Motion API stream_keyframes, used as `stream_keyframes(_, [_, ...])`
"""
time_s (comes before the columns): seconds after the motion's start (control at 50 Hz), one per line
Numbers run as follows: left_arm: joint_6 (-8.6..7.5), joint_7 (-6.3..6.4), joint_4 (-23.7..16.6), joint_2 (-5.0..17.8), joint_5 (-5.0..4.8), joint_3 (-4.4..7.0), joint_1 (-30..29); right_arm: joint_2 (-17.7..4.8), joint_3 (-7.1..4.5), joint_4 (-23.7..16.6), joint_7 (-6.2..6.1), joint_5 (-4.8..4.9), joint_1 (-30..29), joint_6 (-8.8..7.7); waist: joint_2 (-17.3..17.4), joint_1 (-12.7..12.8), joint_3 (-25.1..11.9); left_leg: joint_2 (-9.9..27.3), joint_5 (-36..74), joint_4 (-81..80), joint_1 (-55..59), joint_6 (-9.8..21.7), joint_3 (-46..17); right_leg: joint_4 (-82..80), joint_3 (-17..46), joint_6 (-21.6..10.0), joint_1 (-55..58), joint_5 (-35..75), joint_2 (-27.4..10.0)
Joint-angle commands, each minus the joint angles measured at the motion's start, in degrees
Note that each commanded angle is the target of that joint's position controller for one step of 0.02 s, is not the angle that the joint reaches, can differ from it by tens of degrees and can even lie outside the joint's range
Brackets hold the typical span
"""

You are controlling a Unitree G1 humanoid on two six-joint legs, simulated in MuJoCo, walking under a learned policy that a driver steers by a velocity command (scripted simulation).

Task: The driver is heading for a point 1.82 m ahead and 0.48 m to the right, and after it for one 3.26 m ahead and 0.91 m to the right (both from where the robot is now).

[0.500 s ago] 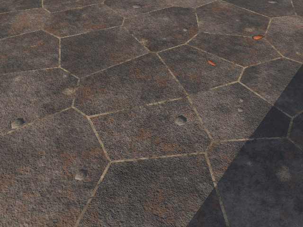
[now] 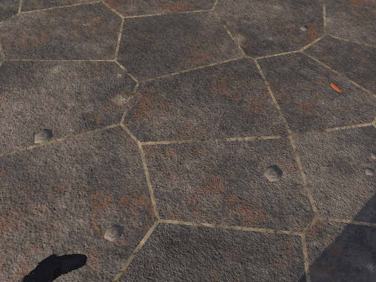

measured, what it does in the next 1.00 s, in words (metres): walks ahead, turning right: right foot, then left foot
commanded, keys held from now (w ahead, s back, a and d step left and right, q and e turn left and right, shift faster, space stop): e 0.82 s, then no key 0.18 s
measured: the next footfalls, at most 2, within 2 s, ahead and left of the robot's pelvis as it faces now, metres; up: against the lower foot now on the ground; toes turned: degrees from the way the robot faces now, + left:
right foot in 0.02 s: +0.20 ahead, -0.13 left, +0.00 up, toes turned +4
left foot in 0.30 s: +0.13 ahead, +0.10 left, +0.00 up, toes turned -7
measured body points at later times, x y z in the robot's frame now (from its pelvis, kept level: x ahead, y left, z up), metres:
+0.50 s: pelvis +0.09 -0.02 +0.01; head +0.12 -0.01 +0.46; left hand +0.28 +0.24 -0.09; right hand +0.16 -0.31 -0.10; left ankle +0.09 +0.10 -0.73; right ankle +0.10 -0.15 -0.66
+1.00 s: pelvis +0.12 -0.07 +0.01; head +0.14 -0.10 +0.46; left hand +0.38 +0.11 -0.07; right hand +0.13 -0.38 -0.10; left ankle +0.21 +0.06 -0.69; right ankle +0.11 -0.17 -0.73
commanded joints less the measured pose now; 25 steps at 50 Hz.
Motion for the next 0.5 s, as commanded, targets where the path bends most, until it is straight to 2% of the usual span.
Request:
stream_keyframes(0.02, [-0.1,-0.27,-0.83,7.21,1.52,2.87,10.48,-2.74,-0.86,-4.1,-0.57,-0.25,-2.3,0.2,6.56,6.47,-9.25,7.97,20.98,7.44,-4.22,1.99,-7.13,-5.33,-2.42,-3.78,22.93,12.56,-1.21])
stream_keyframes(0.04, [-0.06,-0.44,-0.94,9.15,2.81,2.83,13.11,1.07,0.13,-3.73,-0.34,-1.36,4.63,-0.24,-4.44,4.3,-14.57,2.23,-3.77,22.35,-12.99,-1.47,-2.65,-1.97,8.0,-10.8,36.47,35.97,-12.62])
stream_keyframes(0.06, [0.24,-1.16,1.12,8.12,2.56,2.8,15.79,-0.57,0.86,-3.04,0.36,-0.47,11.63,-0.7,-17.74,2.69,-21.46,0.93,-20.75,34.15,-19.16,-3.83,-0.81,-5.62,26.29,-20.75,42.77,30.29,-22.54])
stream_keyframes(0.08, [0.51,-1.82,0.62,5.02,1.29,2.05,13.42,-4.38,0.12,-0.85,0.77,-0.52,13.16,0.01,-11.42,2.35,-20.77,5.72,-18.7,37.72,-20.07,-5.18,-1.24,-8.74,30.32,-21.23,38.73,8.9,-21.17])
stream_keyframes(0.1, [1.29,-2.13,0.12,3.18,0.93,1.46,10.05,-6.08,-0.42,-1.32,0.5,-0.69,6.83,1.42,-6.3,3.39,-14.69,8.08,-14.97,38.34,-21.06,-6.44,2.05,-9.93,25.35,-18.75,33.04,-4.17,-16.66])
stream_keyframes(0.12, [2.35,-2.38,-0.34,2.85,0.9,1.13,6.06,-6.07,-0.67,-1.91,0.07,-1.17,2.39,2.61,-3.25,3.21,-9.84,9.36,-12.62,34.17,-20.39,-7.1,3.72,-11.61,21.24,-16.54,26.21,-11.56,-13.15])
stream_keyframes(0.14, [3.44,-2.28,-1.16,4.44,0.6,1.59,1.96,-5.74,-0.72,-3.0,-0.24,-1.58,-0.4,3.28,-3.42,2.18,-5.89,10.45,-10.92,26.13,-18.01,-7.16,4.8,-13.3,18.46,-14.53,19.74,-16.45,-10.66])
stream_keyframes(0.16, [4.46,-2.02,-1.5,6.59,0.82,2.42,0.32,-4.4,-0.37,-3.09,-0.31,-1.57,-1.93,3.36,-5.12,1.8,-3.65,9.37,-9.9,19.39,-12.41,-7.11,7.42,-14.82,14.33,-13.02,13.52,-16.47,-7.33])
stream_keyframes(0.18, [5.1,-1.67,-1.52,8.02,0.96,3.11,1.24,-3.22,-0.12,-2.9,-0.48,-1.56,-2.29,3.07,-6.92,2.26,-3.56,7.96,-8.76,15.17,-9.05,-7.0,8.75,-15.31,12.56,-13.08,12.28,-15.49,-5.5])
stream_keyframes(0.2, [5.46,-1.34,-1.35,8.39,0.75,3.44,2.64,-2.87,-0.05,-2.48,-0.59,-1.45,-1.78,2.67,-7.92,2.46,-5.02,7.24,-6.72,12.25,-7.39,-6.7,8.87,-15.11,12.69,-13.77,13.94,-15.23,-5.36])
stream_keyframes(0.24, [5.7,-0.85,-1.44,7.91,-0.22,3.58,3.5,-3.72,-0.29,-1.77,-0.72,-1.37,-1.02,2.24,-8.42,2.24,-7.06,6.97,-0.81,7.1,-4.45,-5.6,8.23,-15.41,14.62,-14.83,15.58,-17.01,-6.29])
stream_keyframes(0.28, [6.19,-0.35,-1.65,7.55,-1.13,3.78,2.87,-3.68,-0.48,-1.37,-0.62,-1.72,-0.8,1.92,-7.22,1.14,-6.8,6.51,4.74,-0.3,0.08,-3.83,9.08,-15.05,15.07,-14.02,13.56,-20.34,-5.61])
stream_keyframes(0.3, [6.44,-0.13,-1.46,7.32,-1.39,3.89,3.5,-4.23,-0.79,-1.46,-0.59,-2.11,-0.91,1.82,-6.31,0.86,-6.33,6.97,5.73,-2.65,2.96,-2.85,9.17,-14.47,14.67,-12.82,11.15,-22.99,-4.51])
stream_keyframes(0.32, [6.51,-0.04,-1.55,6.6,-1.47,3.78,3.76,-5.83,-1.29,-1.8,-0.75,-2.62,0.09,1.67,-4.51,0.35,-6.11,10.9,5.01,-4.93,7.1,-1.12,6.38,-12.03,13.54,-10.93,6.67,-25.76,-3.11])
stream_keyframes(0.34, [6.27,-0.22,-3.38,4.86,-1.7,3.53,2.2,-9.46,-2.43,-1.05,-0.91,-3.27,1.02,1.72,6.44,1.14,-3.81,16.82,-1.55,-8.78,5.46,2.54,-0.4,-4.71,4.93,-7.64,1.68,-26.92,2.34])
stream_keyframes(0.36, [5.84,-0.49,-4.11,5.11,-2.02,3.49,1.42,-9.98,-2.63,-1.7,-1.02,-3.64,0.48,1.47,14.12,0.71,-2.31,25.29,1.46,-15.6,4.11,7.79,-9.99,6.21,-1.75,-5.61,-1.47,-27.8,6.93])
stream_keyframes(0.38, [5.47,-0.72,-3.91,6.24,-1.47,4.16,2.42,-9.7,-2.43,-3.22,-1.34,-4.23,-3.27,0.91,15.3,1.51,-1.86,31.39,13.54,-16.1,4.46,11.19,-14.11,17.23,-2.42,-4.2,-4.05,-32.19,5.49])
stream_keyframes(0.4, [5.7,-0.72,-2.23,7.66,-1.27,5.03,4.93,-8.13,-2.07,-4.44,-1.73,-3.91,-5.38,0.29,10.94,2.47,-3.09,31.29,23.85,-14.34,5.98,11.8,-11.83,26.01,-1.2,-3.0,-4.92,-32.97,4.86])
stream_keyframes(0.42, [6.25,-0.65,-1.04,7.67,-1.23,5.3,7.57,-7.46,-1.92,-5.04,-1.91,-2.86,-7.89,-0.15,8.05,3.89,-3.57,29.94,29.55,-12.4,7.78,10.33,-8.07,30.3,-0.48,-2.15,-6.21,-31.24,4.08])
stream_keyframes(0.44, [6.79,-0.5,-0.48,6.64,-1.1,5.09,8.52,-6.67,-1.7,-5.24,-1.97,-1.93,-9.02,-0.35,7.1,4.09,-3.61,28.49,33.8,-11.18,9.64,8.95,-4.48,32.4,-0.43,-1.4,-7.6,-29.44,3.34])
stream_keyframes(0.46, [7.24,-0.59,-0.47,5.32,-1.2,4.62,8.26,-6.71,-1.71,-4.9,-1.87,-1.55,-9.18,-0.21,7.0,3.93,-2.89,26.92,36.59,-10.7,10.45,7.9,-1.03,31.41,-1.5,-0.76,-8.41,-27.38,2.92])
stream_keyframes(0.5, [7.68,-1.2,-2.09,3.67,-1.76,3.73,5.25,-7.49,-2.12,-4.12,-1.84,-1.5,-7.71,0.66,9.0,2.42,-2.75,24.91,37.4,-10.55,11.33,7.07,3.72,25.79,-4.84,0.21,-6.89,-23.77,2.0])
Velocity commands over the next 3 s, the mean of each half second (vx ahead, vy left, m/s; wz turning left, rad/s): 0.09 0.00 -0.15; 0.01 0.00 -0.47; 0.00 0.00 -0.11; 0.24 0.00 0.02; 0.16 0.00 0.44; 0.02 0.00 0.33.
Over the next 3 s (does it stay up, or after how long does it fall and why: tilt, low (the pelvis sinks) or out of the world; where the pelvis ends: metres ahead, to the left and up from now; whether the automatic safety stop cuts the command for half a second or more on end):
stays up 0.42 -0.22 0.01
